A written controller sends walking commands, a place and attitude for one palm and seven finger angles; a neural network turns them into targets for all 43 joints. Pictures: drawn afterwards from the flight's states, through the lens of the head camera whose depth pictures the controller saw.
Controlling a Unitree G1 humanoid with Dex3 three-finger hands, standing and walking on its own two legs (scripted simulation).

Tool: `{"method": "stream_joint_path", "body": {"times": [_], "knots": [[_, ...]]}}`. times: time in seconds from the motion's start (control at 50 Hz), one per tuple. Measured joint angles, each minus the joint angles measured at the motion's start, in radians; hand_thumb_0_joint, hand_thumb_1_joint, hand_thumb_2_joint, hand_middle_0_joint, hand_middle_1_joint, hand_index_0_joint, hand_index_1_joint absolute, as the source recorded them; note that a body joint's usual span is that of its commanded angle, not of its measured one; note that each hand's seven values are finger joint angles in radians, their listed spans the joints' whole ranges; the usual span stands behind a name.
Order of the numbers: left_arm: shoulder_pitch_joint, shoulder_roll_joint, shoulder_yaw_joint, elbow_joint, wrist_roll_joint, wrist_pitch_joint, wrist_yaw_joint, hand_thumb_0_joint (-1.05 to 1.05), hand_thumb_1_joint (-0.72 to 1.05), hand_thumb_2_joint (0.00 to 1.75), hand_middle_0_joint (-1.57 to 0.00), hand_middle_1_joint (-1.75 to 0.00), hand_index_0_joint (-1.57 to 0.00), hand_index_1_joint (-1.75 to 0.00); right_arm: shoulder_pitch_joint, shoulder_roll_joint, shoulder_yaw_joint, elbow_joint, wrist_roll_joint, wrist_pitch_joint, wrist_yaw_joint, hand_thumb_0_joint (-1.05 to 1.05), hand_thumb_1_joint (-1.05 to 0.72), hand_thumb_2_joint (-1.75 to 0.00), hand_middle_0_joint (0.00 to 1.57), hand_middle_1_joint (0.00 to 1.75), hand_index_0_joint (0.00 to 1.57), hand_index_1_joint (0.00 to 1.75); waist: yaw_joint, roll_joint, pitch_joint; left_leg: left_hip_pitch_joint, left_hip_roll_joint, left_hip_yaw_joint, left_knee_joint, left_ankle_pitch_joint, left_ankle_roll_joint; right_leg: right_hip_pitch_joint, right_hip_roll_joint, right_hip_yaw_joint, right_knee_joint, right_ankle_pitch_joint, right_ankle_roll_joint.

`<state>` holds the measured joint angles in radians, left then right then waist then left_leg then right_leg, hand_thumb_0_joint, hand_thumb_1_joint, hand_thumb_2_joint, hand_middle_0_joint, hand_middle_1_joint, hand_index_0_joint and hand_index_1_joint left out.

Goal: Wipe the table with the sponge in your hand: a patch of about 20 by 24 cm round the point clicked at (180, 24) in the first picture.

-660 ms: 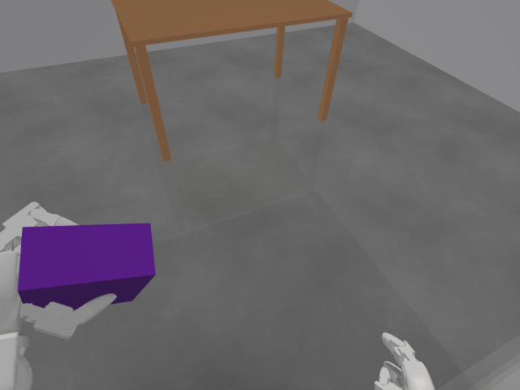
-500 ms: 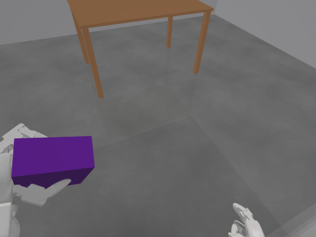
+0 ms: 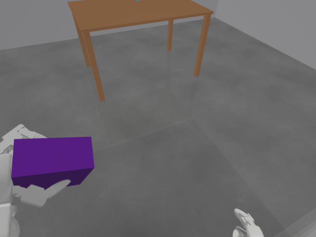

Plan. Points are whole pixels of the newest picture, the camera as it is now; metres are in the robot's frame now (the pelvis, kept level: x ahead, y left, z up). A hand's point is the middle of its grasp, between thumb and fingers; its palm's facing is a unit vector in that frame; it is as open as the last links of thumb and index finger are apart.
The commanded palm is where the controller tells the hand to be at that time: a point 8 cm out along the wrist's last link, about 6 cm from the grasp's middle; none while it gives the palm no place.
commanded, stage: walk to a spot facing it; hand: left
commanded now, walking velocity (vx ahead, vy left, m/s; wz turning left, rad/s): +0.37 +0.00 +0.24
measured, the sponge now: (64, 164) +0.22 +0.20 +0.14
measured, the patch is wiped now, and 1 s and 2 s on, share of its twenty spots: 0.00 0.00 0.00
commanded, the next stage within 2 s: none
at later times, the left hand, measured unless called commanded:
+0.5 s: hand (54, 122) +0.31 +0.25 +0.17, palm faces +0.43 -0.80 -0.42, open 10.1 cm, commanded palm +0.25 +0.29 +0.18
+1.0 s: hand (80, 84) +0.44 +0.24 +0.17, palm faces +0.54 -0.72 -0.43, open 10.1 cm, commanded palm +0.39 +0.27 +0.18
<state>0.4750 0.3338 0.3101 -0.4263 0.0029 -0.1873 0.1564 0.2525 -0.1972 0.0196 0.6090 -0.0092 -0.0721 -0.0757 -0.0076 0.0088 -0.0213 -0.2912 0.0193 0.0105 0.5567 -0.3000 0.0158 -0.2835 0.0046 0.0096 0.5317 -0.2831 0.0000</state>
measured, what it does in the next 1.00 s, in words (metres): walks ahead: right foot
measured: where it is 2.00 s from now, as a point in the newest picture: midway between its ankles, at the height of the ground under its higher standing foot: (163, 184)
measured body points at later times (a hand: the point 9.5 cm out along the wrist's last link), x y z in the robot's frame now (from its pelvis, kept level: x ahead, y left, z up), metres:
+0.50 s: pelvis +0.11 +0.00 +0.00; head +0.12 +0.01 +0.45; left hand +0.28 +0.29 +0.19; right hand +0.26 -0.20 -0.09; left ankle +0.04 +0.12 -0.74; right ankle +0.14 -0.13 -0.67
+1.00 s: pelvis +0.28 -0.03 +0.00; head +0.31 -0.02 +0.45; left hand +0.41 +0.27 +0.20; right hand +0.48 -0.26 -0.08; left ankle +0.35 +0.11 -0.71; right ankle +0.24 -0.12 -0.74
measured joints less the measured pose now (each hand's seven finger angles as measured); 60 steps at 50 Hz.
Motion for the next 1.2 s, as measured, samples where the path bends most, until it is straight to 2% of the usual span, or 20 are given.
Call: {"method": "stream_joint_path", "body": {"times": [0.08, 0.18, 0.24, 0.28, 0.36, 0.42, 0.48, 0.58, 0.62, 0.64, 0.7, 0.74, 0.78, 0.82, 0.88, 1.02, 1.06, 1.08, 1.14, 1.2], "knots": [[0.003, 0.01, 0.016, -0.016, 0.0, -0.002, 0.009, -0.01, -0.49, 0.97, -0.75, -1.32, -0.75, -1.32, 0.012, -0.002, -0.005, 0.006, -0.004, 0.001, -0.009, 0.01, -0.9, -0.89, 0.21, 0.3, 0.2, 0.3, -0.01, 0.002, -0.002, -0.012, 0.0, -0.015, 0.041, 0.027, -0.001, -0.007, -0.005, -0.024, 0.051, -0.016, -0.005], [-0.003, -0.001, 0.017, -0.001, 0.006, -0.01, 0.007, -0.01, -0.49, 0.97, -0.75, -1.32, -0.75, -1.32, 0.037, -0.01, -0.012, 0.032, -0.003, 0.01, -0.009, 0.01, -0.9, -0.89, 0.2, 0.3, 0.2, 0.3, -0.006, 0.002, -0.023, -0.029, -0.001, -0.021, 0.128, -0.098, 0.009, -0.003, -0.017, -0.045, 0.102, -0.052, -0.01], [-0.032, -0.008, -0.001, 0.0, 0.008, -0.02, 0.009, -0.01, -0.49, 0.97, -0.75, -1.32, -0.75, -1.32, 0.041, -0.018, -0.017, 0.053, -0.001, 0.01, -0.005, 0.01, -0.9, -0.89, 0.2, 0.3, 0.2, 0.3, -0.007, -0.014, -0.002, -0.026, 0.005, 0.022, 0.147, -0.118, 0.011, 0.024, -0.043, -0.067, 0.12, -0.088, 0.001], [-0.033, -0.004, 0.005, -0.016, 0.004, -0.025, 0.011, -0.01, -0.49, 0.97, -0.75, -1.32, -0.75, -1.32, 0.035, -0.019, -0.014, 0.057, -0.002, 0.016, -0.003, 0.01, -0.9, -0.89, 0.2, 0.3, 0.2, 0.3, -0.001, -0.04, 0.015, 0.009, -0.004, 0.054, 0.1, -0.038, 0.009, 0.037, -0.067, -0.061, 0.145, -0.116, 0.011], [-0.008, 0.011, 0.043, -0.018, 0.001, -0.03, 0.018, -0.01, -0.49, 0.97, -0.75, -1.32, -0.75, -1.32, 0.004, 0.011, -0.018, 0.047, -0.006, 0.004, 0.002, 0.01, -0.9, -0.89, 0.2, 0.3, 0.2, 0.3, -0.006, -0.043, 0.028, 0.052, -0.003, 0.075, 0.074, -0.066, 0.006, -0.066, -0.057, -0.041, 0.431, -0.225, 0.008], [-0.016, 0.03, 0.044, -0.028, 0.003, -0.025, 0.011, -0.01, -0.49, 0.97, -0.75, -1.32, -0.75, -1.32, -0.006, 0.045, -0.011, 0.048, -0.001, -0.015, 0.018, 0.01, -0.9, -0.89, 0.2, 0.3, 0.2, 0.3, -0.008, -0.024, 0.036, 0.093, 0.022, 0.06, 0.004, -0.051, -0.001, -0.161, -0.049, -0.069, 0.557, -0.207, 0.019], [0.001, 0.028, 0.041, -0.065, 0.001, -0.028, 0.002, -0.01, -0.49, 0.97, -0.75, -1.32, -0.75, -1.32, -0.006, 0.064, 0.001, 0.034, 0.001, -0.03, 0.031, 0.01, -0.9, -0.89, 0.2, 0.3, 0.2, 0.3, -0.002, -0.007, 0.04, 0.14, 0.045, 0.06, -0.07, -0.036, -0.016, -0.223, -0.068, -0.106, 0.506, -0.126, 0.028], [0.027, 0.045, 0.048, -0.079, -0.004, -0.038, -0.016, -0.01, -0.49, 0.97, -0.75, -1.32, -0.75, -1.32, -0.003, 0.073, 0.009, 0.015, -0.005, -0.036, 0.026, 0.01, -0.9, -0.89, 0.21, 0.3, 0.2, 0.3, -0.001, 0.02, 0.059, 0.205, 0.076, 0.054, -0.103, -0.069, -0.052, -0.194, -0.074, -0.164, 0.231, -0.035, 0.029], [0.02, 0.066, 0.056, -0.074, -0.005, -0.03, -0.021, -0.01, -0.49, 0.97, -0.75, -1.32, -0.75, -1.32, -0.001, 0.067, 0.007, 0.009, -0.004, -0.03, 0.02, 0.01, -0.9, -0.89, 0.21, 0.3, 0.2, 0.3, -0.005, 0.033, 0.068, 0.202, 0.093, 0.035, -0.028, -0.127, -0.058, -0.124, -0.055, -0.197, 0.097, 0.007, 0.022], [0.009, 0.084, 0.062, -0.076, -0.003, -0.024, -0.023, -0.01, -0.49, 0.97, -0.75, -1.32, -0.75, -1.32, 0.0, 0.064, 0.003, 0.007, -0.001, -0.026, 0.019, 0.01, -0.9, -0.89, 0.21, 0.3, 0.2, 0.3, -0.009, 0.027, 0.071, 0.173, 0.094, 0.032, 0.06, -0.165, -0.047, -0.09, -0.056, -0.204, 0.05, 0.055, -0.001], [-0.05, 0.057, 0.049, -0.051, -0.001, -0.025, -0.031, -0.01, -0.49, 0.97, -0.75, -1.32, -0.75, -1.32, -0.053, 0.02, -0.016, 0.045, 0.001, 0.008, 0.021, 0.01, -0.9, -0.89, 0.21, 0.3, 0.2, 0.3, -0.004, 0.044, 0.104, 0.003, 0.07, -0.015, 0.488, -0.196, -0.008, -0.096, -0.063, -0.227, 0.16, 0.015, -0.059], [-0.042, 0.033, 0.047, -0.049, -0.007, -0.032, -0.034, -0.01, -0.49, 0.97, -0.75, -1.32, -0.75, -1.32, -0.079, -0.007, -0.029, 0.06, 0.002, 0.028, 0.027, 0.01, -0.9, -0.89, 0.21, 0.3, 0.2, 0.3, -0.004, 0.038, 0.112, -0.107, 0.05, -0.01, 0.685, -0.155, -0.015, -0.07, -0.066, -0.23, 0.162, -0.03, -0.064], [-0.013, 0.022, 0.05, -0.064, -0.005, -0.038, -0.036, -0.01, -0.49, 0.97, -0.75, -1.32, -0.75, -1.32, -0.088, -0.027, -0.04, 0.054, 0.004, 0.045, 0.027, 0.01, -0.9, -0.89, 0.21, 0.3, 0.2, 0.3, -0.007, 0.031, 0.111, -0.2, 0.055, 0.009, 0.763, -0.107, -0.027, -0.033, -0.065, -0.239, 0.124, -0.032, -0.057], [0.015, 0.024, 0.052, -0.085, -0.004, -0.044, -0.033, -0.01, -0.49, 0.97, -0.75, -1.32, -0.75, -1.32, -0.086, -0.04, -0.051, 0.039, 0.003, 0.053, 0.024, 0.01, -0.9, -0.89, 0.2, 0.3, 0.2, 0.3, -0.008, 0.019, 0.109, -0.264, 0.072, 0.032, 0.725, -0.064, -0.035, 0.004, -0.064, -0.249, 0.076, -0.028, -0.058], [0.038, 0.039, 0.061, -0.117, -0.008, -0.047, -0.022, -0.01, -0.49, 0.97, -0.75, -1.32, -0.76, -1.32, -0.073, -0.05, -0.06, 0.013, 0.001, 0.055, 0.019, 0.01, -0.9, -0.89, 0.2, 0.3, 0.2, 0.3, 0.0, -0.012, 0.107, -0.285, 0.096, 0.076, 0.513, -0.015, -0.033, 0.055, -0.073, -0.257, 0.017, -0.028, -0.055], [0.021, 0.04, 0.058, -0.146, -0.011, -0.033, 0.019, -0.01, -0.49, 0.98, -0.75, -1.33, -0.76, -1.32, -0.037, -0.047, -0.058, -0.035, 0.0, 0.042, 0.007, 0.01, -0.9, -0.9, 0.2, 0.3, 0.19, 0.3, 0.037, -0.063, 0.09, -0.132, 0.073, 0.172, 0.074, 0.048, -0.013, 0.143, -0.105, -0.251, 0.027, -0.115, -0.015], [0.002, 0.037, 0.059, -0.149, -0.012, -0.033, 0.028, -0.01, -0.49, 0.98, -0.75, -1.33, -0.76, -1.32, -0.038, -0.043, -0.053, -0.053, 0.0, 0.035, 0.002, 0.01, -0.9, -0.9, 0.2, 0.3, 0.2, 0.3, 0.039, -0.064, 0.08, -0.068, 0.058, 0.187, -0.003, 0.115, 0.007, 0.127, -0.119, -0.235, 0.131, -0.18, 0.0], [-0.025, 0.04, 0.062, -0.136, -0.014, -0.034, 0.031, -0.01, -0.49, 0.98, -0.75, -1.33, -0.76, -1.32, -0.054, -0.028, -0.054, -0.051, 0.001, 0.032, 0.001, 0.01, -0.9, -0.9, 0.2, 0.3, 0.2, 0.3, 0.034, -0.075, 0.09, -0.071, 0.051, 0.191, 0.035, 0.125, 0.014, 0.096, -0.126, -0.2, 0.236, -0.214, 0.003], [-0.103, 0.057, 0.065, -0.071, -0.011, -0.026, 0.02, -0.01, -0.49, 0.98, -0.75, -1.33, -0.76, -1.32, -0.098, 0.027, -0.034, -0.034, 0.004, 0.025, 0.013, 0.01, -0.9, -0.89, 0.2, 0.3, 0.19, 0.3, 0.009, -0.077, 0.104, -0.069, 0.053, 0.176, 0.092, 0.053, 0.016, -0.043, -0.086, -0.095, 0.562, -0.267, 0.009], [-0.086, 0.071, 0.079, -0.095, -0.015, -0.014, 0.01, -0.01, -0.49, 0.98, -0.75, -1.33, -0.76, -1.32, -0.106, 0.077, -0.006, -0.028, 0.007, 0.009, 0.035, 0.01, -0.9, -0.89, 0.2, 0.3, 0.2, 0.3, -0.006, -0.06, 0.099, -0.045, 0.071, 0.162, 0.051, 0.048, 0.002, -0.164, -0.087, -0.081, 0.635, -0.217, 0.02]]}}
